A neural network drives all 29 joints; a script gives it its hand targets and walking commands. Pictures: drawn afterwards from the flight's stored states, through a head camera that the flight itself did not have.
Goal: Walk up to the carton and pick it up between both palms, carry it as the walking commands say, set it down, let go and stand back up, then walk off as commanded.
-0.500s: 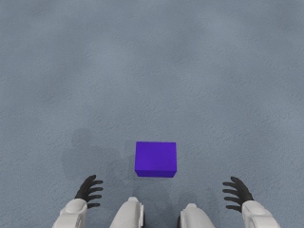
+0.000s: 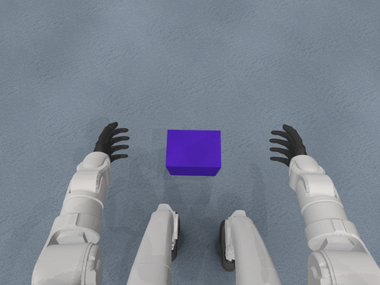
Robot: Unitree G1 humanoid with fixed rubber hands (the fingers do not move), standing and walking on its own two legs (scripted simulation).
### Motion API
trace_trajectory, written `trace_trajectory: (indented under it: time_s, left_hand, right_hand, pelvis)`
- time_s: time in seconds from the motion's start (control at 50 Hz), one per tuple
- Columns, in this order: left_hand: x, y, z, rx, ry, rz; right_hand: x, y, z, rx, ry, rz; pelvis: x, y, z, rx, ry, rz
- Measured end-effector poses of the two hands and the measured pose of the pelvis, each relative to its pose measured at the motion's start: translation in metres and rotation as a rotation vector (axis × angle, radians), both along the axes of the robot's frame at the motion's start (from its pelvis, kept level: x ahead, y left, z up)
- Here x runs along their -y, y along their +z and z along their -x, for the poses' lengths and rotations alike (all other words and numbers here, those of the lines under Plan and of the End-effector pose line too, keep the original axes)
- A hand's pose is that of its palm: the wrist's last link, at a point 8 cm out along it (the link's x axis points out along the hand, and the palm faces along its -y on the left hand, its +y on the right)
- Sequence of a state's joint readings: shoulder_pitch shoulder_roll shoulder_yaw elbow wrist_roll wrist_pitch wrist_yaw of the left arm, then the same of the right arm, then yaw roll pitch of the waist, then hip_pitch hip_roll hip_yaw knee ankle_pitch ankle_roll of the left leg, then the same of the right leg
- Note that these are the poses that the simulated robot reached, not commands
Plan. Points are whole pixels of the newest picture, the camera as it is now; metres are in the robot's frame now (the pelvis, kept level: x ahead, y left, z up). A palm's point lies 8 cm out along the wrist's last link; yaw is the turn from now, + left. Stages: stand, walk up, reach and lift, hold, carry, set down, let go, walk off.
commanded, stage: reach and lift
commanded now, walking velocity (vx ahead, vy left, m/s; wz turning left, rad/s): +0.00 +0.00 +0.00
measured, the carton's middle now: (193, 154) +0.47 +0.03 -0.57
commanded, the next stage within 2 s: none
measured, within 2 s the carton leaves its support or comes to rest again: neither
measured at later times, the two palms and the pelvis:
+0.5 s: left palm (116, 105) +0.49 +0.23 -0.13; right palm (276, 111) +0.49 -0.17 -0.13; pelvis +0.01 +0.01 -0.03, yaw -1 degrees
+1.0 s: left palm (128, 127) +0.48 +0.23 -0.26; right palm (259, 130) +0.48 -0.17 -0.26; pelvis +0.00 +0.00 -0.13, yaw -2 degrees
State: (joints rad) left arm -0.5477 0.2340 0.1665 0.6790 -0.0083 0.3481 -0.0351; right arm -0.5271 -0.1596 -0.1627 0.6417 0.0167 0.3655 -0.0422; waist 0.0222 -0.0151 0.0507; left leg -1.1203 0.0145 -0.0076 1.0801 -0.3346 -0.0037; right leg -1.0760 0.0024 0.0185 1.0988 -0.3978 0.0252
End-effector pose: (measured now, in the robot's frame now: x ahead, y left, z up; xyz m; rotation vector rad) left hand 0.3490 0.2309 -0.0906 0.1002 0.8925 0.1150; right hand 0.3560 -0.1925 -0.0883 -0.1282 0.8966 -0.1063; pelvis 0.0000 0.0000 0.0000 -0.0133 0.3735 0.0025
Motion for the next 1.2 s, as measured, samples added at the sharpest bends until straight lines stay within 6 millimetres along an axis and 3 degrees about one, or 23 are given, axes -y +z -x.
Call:
trace_trajectory:
  time_s: [0.24,0.38,0.46,0.62,0.74,1.04,1.2]
  left_hand:
    - [-0.005,-0.021,-0.076,0.154,0.012,0.008]
    - [-0.005,-0.029,-0.12,0.23,0.018,0.018]
    - [-0.002,-0.033,-0.135,0.256,0.016,0.022]
    - [-0.001,-0.044,-0.136,0.254,0.021,0.023]
    - [-0.005,-0.066,-0.13,0.241,0.037,0.026]
    - [-0.003,-0.181,-0.127,0.242,0.048,0.017]
    - [-0.002,-0.225,-0.13,0.238,0.047,0.02]
  right_hand:
    - [-0.017,-0.021,-0.074,0.16,-0.028,-0.023]
    - [-0.019,-0.032,-0.111,0.232,-0.025,-0.03]
    - [-0.02,-0.036,-0.125,0.261,-0.019,-0.035]
    - [-0.023,-0.048,-0.131,0.271,-0.015,-0.041]
    - [-0.025,-0.072,-0.128,0.249,-0.02,-0.049]
    - [-0.026,-0.184,-0.124,0.244,-0.026,-0.034]
    - [-0.025,-0.228,-0.123,0.236,-0.028,-0.028]
  pelvis:
    - [-0.005,-0.017,-0.001,-0.186,0.004,0.012]
    - [-0.009,-0.025,-0.005,-0.291,-0.004,0.015]
    - [-0.011,-0.026,-0.009,-0.344,-0.008,0.014]
    - [-0.01,-0.027,-0.014,-0.416,-0.015,0.006]
    - [-0.006,-0.046,-0.013,-0.459,-0.013,0.004]
    - [0.001,-0.143,0.008,-0.492,-0.017,0.016]
    - [-0.002,-0.181,0.017,-0.477,-0.021,0.02]
